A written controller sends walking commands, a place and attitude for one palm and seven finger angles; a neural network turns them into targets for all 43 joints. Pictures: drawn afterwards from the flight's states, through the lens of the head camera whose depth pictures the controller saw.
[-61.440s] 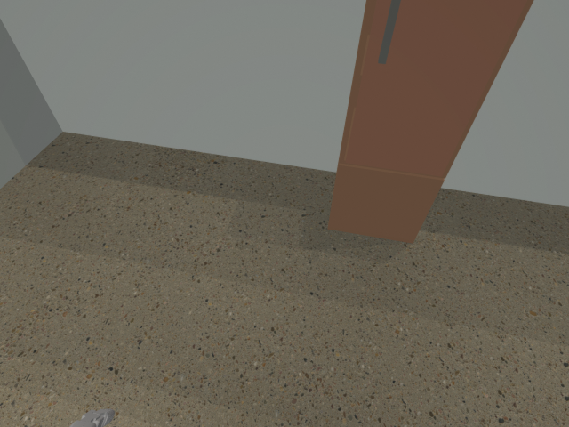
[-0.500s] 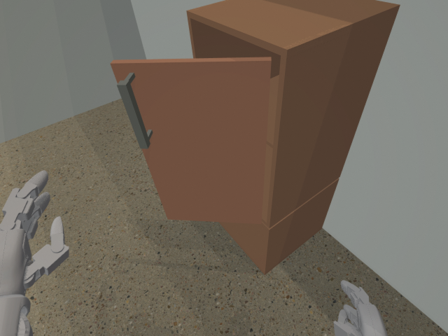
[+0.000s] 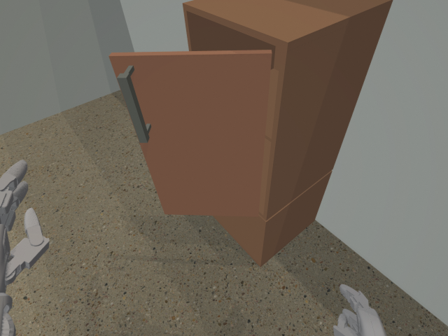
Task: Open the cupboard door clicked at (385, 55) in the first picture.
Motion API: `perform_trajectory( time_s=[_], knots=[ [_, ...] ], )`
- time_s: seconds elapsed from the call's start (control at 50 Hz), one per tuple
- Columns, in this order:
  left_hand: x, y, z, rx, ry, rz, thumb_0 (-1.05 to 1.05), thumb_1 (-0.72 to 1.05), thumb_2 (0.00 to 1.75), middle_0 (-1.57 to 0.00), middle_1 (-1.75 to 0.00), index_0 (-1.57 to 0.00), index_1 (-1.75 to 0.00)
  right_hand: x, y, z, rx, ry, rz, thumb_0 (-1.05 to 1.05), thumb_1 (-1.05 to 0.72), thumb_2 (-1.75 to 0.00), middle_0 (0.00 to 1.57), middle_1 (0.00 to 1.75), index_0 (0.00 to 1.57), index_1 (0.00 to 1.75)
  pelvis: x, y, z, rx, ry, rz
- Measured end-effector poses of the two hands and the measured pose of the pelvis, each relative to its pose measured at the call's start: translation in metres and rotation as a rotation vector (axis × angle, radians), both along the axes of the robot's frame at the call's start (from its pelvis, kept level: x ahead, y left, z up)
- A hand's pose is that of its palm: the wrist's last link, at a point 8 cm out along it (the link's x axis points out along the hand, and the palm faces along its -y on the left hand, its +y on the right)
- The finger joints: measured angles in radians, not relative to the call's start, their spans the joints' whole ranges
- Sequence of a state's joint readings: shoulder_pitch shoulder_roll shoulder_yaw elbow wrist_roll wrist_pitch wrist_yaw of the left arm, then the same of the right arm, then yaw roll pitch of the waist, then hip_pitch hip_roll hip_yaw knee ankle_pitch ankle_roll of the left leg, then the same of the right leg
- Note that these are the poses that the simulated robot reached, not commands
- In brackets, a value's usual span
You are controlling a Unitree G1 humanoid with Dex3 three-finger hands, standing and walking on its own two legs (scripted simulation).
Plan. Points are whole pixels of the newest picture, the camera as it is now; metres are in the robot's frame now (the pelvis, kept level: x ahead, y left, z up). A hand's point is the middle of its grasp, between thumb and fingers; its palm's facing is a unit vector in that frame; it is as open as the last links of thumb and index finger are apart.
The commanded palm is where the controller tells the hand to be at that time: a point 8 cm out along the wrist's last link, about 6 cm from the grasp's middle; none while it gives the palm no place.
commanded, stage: step back with the hand held close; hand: left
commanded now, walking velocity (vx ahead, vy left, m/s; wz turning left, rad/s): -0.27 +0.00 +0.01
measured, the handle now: (137, 106) +0.56 +0.25 +0.13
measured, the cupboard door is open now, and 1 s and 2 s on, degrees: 48 48 48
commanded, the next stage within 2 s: stop stepping back and stand still in 1.32 s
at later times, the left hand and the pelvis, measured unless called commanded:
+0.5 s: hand (0, 279) +0.15 +0.30 +0.15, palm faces +0.44 -0.76 -0.47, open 7.4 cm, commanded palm +0.09 +0.33 +0.17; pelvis -0.05 +0.03 -0.02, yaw +0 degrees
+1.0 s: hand out of the picture +0.09 +0.26 +0.15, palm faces +0.45 -0.77 -0.46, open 7.4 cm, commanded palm +0.01 +0.32 +0.17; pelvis -0.12 +0.01 -0.04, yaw +1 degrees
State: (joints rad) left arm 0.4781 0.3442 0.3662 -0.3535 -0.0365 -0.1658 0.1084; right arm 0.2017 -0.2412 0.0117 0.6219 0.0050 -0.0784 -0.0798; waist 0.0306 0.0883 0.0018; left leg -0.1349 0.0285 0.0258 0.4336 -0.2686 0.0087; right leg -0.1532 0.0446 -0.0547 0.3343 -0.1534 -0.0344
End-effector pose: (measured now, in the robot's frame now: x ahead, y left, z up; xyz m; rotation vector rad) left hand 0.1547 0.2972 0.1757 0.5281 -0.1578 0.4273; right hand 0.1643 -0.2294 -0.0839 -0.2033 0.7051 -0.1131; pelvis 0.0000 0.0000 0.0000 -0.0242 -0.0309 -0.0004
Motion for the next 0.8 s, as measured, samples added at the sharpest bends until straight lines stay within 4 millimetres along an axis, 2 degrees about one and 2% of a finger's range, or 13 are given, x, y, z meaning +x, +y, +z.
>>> perform_trajectory(
  time_s=[0.12, 0.2, 0.34, 0.5, 0.66, 0.8],
  knots=[
    [0.006, 0.011, -0.008, 0.011, 0.044, -0.059, 0.01, 0.89, 0.9, -0.21, -0.3, -0.21, -0.3, -0.014, 0.002, 0.004, -0.034, 0.027, -0.062, 0.02, -0.91, -0.9, 0.2, 0.3, 0.21, 0.3, -0.006, 0.018, -0.001, 0.01, 0.03, -0.013],
    [0.002, 0.02, -0.011, 0.025, 0.055, -0.088, 0.01, 0.89, 0.9, -0.21, -0.3, -0.21, -0.3, -0.025, 0.006, 0.008, -0.054, 0.037, -0.088, 0.02, -0.91, -0.9, 0.2, 0.3, 0.21, 0.3, -0.014, 0.027, -0.003, 0.017, 0.035, -0.02],
    [-0.02, 0.032, -0.008, 0.061, 0.001, -0.096, 0.01, 0.89, 0.9, -0.21, -0.3, -0.21, -0.3, -0.041, 0.021, 0.011, -0.063, 0.012, -0.07, 0.02, -0.91, -0.9, 0.2, 0.3, 0.21, 0.3, -0.034, 0.037, -0.01, 0.028, 0.025, -0.022],
    [-0.049, 0.034, -0.007, 0.076, -0.09, -0.048, 0.01, 0.89, 0.9, -0.21, -0.3, -0.21, -0.3, -0.059, 0.033, -0.002, -0.039, 0.005, -0.017, 0.02, -0.91, -0.9, 0.2, 0.3, 0.21, 0.3, -0.055, 0.033, -0.02, 0.025, 0.017, -0.001],
    [-0.068, 0.02, -0.006, 0.079, -0.129, -0.093, 0.01, 0.89, 0.9, -0.21, -0.3, -0.21, -0.3, -0.085, 0.024, -0.005, -0.049, 0.004, -0.027, 0.02, -0.91, -0.9, 0.21, 0.3, 0.21, 0.3, -0.077, 0.028, -0.024, 0.015, 0.021, 0.003],
    [-0.082, 0.018, -0.001, 0.141, -0.16, -0.106, 0.01, 0.89, 0.9, -0.21, -0.3, -0.21, -0.3, -0.109, 0.008, -0.007, -0.072, -0.006, -0.056, 0.02, -0.91, -0.9, 0.2, 0.3, 0.21, 0.3, -0.093, 0.024, -0.029, 0.017, 0.016, 0.0]
  ],
)
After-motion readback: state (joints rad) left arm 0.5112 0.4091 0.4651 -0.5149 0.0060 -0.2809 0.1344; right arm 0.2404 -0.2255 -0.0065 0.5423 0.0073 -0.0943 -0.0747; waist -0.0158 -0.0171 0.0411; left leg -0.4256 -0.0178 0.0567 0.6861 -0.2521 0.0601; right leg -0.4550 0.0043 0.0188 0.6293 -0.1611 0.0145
